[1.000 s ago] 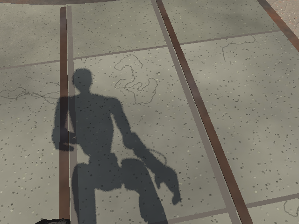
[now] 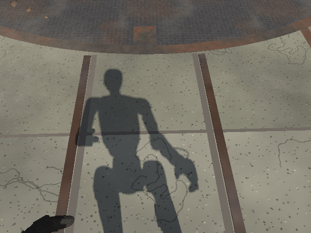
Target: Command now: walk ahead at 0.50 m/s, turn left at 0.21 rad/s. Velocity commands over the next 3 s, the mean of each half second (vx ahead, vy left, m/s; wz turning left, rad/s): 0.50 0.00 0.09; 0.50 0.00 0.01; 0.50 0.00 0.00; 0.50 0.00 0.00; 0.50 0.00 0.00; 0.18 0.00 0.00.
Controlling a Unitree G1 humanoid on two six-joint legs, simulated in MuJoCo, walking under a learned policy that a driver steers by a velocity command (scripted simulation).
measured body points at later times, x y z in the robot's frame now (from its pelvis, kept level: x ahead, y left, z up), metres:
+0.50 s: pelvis +0.27 +0.00 +0.00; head +0.30 -0.01 +0.45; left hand +0.24 +0.28 -0.12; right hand +0.52 -0.21 -0.07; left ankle +0.42 +0.13 -0.72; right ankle +0.14 -0.13 -0.73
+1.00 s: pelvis +0.53 +0.01 +0.00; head +0.56 +0.01 +0.45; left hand +0.75 +0.25 -0.08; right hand +0.55 -0.27 -0.12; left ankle +0.42 +0.12 -0.73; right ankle +0.71 -0.12 -0.71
